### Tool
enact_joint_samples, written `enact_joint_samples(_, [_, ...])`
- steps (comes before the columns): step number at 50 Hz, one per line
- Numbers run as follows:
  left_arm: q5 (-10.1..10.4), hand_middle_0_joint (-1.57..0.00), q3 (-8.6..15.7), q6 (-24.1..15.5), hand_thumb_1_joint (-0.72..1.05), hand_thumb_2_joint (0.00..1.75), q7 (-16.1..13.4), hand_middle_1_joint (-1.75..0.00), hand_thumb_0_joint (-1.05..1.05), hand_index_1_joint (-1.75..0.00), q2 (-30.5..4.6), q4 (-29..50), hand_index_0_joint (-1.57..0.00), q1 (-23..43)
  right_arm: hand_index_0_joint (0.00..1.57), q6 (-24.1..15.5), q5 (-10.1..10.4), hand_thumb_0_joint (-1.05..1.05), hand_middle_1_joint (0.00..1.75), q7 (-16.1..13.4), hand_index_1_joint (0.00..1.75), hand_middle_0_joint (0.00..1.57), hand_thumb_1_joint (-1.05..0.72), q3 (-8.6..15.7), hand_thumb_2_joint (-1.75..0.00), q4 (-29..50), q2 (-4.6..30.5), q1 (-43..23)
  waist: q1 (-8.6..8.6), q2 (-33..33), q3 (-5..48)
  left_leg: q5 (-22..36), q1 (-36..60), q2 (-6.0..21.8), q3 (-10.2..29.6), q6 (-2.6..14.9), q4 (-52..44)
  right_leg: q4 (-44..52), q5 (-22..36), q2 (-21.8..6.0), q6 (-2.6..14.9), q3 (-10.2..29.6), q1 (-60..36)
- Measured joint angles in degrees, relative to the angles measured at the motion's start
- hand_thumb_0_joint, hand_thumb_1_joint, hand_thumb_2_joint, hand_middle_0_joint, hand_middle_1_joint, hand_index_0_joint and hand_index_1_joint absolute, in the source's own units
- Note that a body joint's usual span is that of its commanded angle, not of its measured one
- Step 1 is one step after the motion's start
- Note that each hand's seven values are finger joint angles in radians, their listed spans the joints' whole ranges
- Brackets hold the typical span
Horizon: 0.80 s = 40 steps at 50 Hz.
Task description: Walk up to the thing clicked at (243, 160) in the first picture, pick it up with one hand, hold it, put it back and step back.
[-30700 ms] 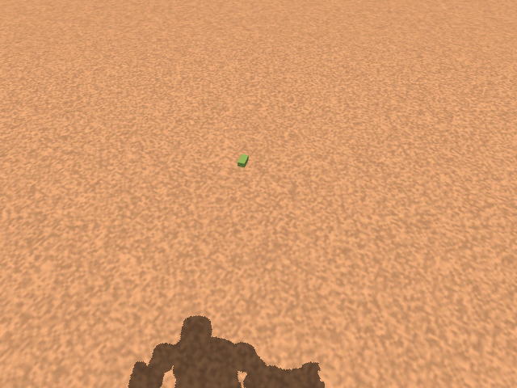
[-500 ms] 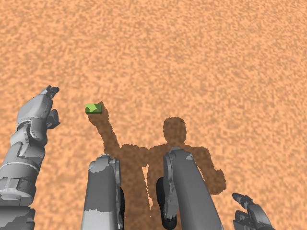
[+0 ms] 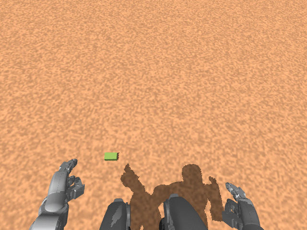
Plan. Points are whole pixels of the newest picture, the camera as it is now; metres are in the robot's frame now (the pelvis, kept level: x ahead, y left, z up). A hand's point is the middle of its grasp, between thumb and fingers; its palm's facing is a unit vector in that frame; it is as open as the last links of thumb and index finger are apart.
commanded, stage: home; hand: left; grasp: from above
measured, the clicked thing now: (111, 156) +0.54 +0.18 -0.63
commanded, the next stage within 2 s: none
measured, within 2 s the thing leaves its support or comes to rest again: neither
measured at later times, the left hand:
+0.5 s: hand (58, 206) +0.20 +0.19 +0.02, palm faces +0.07 -0.98 -0.20, open 7.4 cm
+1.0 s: hand (61, 199) +0.22 +0.19 +0.02, palm faces +0.05 -0.98 -0.20, open 7.4 cm
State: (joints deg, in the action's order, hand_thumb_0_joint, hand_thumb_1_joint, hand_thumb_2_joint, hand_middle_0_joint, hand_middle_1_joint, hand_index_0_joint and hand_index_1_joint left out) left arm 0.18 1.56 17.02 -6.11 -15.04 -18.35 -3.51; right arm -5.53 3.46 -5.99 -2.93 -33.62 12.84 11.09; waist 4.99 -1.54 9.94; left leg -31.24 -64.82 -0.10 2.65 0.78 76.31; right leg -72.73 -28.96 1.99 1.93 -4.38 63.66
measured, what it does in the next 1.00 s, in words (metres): rises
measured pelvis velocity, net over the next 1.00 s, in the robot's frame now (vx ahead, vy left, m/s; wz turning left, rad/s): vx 0.06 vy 0.01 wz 0.02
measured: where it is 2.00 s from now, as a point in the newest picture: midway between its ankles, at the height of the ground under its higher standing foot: outside the picture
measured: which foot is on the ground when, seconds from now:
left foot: down 0.00-1.00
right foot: down 0.00-1.00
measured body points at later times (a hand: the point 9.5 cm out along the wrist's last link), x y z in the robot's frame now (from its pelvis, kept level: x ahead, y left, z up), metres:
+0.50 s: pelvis +0.05 +0.01 +0.07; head +0.06 +0.01 +0.52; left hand +0.20 +0.24 +0.04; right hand +0.23 -0.23 +0.02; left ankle +0.05 +0.11 -0.61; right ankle +0.06 -0.10 -0.61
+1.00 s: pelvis +0.06 +0.01 +0.07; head +0.08 +0.01 +0.52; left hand +0.21 +0.24 +0.04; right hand +0.21 -0.23 +0.00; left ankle +0.05 +0.11 -0.61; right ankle +0.06 -0.10 -0.61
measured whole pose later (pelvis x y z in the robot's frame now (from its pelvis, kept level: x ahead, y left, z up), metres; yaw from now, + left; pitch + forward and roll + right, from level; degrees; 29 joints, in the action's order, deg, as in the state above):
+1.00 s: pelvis +0.06 +0.01 +0.07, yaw +1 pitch +11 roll -3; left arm 3.5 1.0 24.1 -1.3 -13.5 5.5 -28.4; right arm -12.4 1.1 -9.5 -2.5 -30.5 13.1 17.5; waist 2.5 -2.7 9.3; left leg -28.7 -38.0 -0.4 2.5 1.4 56.3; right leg -52.1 -26.2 2.0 1.1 -3.4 36.4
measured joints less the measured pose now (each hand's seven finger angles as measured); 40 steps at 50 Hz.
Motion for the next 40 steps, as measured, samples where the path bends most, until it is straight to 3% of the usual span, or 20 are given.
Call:
enact_joint_samples(8, [3.74,-0.20,0.45,3.54,0.90,0.89,0.94,-0.30,0.01,-0.30,1.54,10.09,-0.20,-11.65,0.21,-1.67,-0.36,0.01,0.30,-2.42,0.30,0.21,-0.90,0.01,-0.90,1.57,0.48,3.91,-0.29,-0.50,-0.23,2.24,14.00,0.23,0.12,0.11,-11.53,12.19,2.55,0.42,-0.28,0.35,-14.36])
enact_joint_samples(19, [3.89,-0.20,-0.67,6.71,0.90,0.89,2.96,-0.30,0.01,-0.30,1.87,23.51,-0.20,-25.35,0.21,-4.44,-1.34,0.01,0.30,-4.11,0.30,0.21,-0.90,0.18,-0.90,4.53,-0.06,5.92,-1.89,-1.75,0.74,3.37,25.21,0.02,-0.04,0.62,-19.82,20.97,3.87,0.34,-0.78,0.84,-25.86])
enact_joint_samples(29, [3.07,-0.20,-0.70,7.51,0.90,0.89,4.61,-0.30,0.01,-0.30,1.72,23.61,-0.20,-25.19,0.21,-7.12,-2.28,0.01,0.30,-4.24,0.30,0.21,-0.90,-0.18,-0.90,4.69,-0.26,4.41,-2.96,-0.86,-0.54,3.07,26.68,-0.45,0.30,0.73,-20.07,21.12,3.28,-0.11,-0.94,0.51,-27.50])
enact_joint_samples(40, [2.88,-0.20,-0.82,7.00,0.90,0.89,4.60,-0.30,0.01,-0.30,1.52,24.19,-0.20,-24.92,0.21,-7.15,-2.46,0.01,0.30,-3.87,0.30,0.21,-0.90,0.14,-0.90,3.42,0.09,5.44,-2.68,-0.85,-0.89,2.65,27.01,-0.41,0.08,0.79,-20.08,21.14,2.96,-0.06,-1.03,0.75,-27.75])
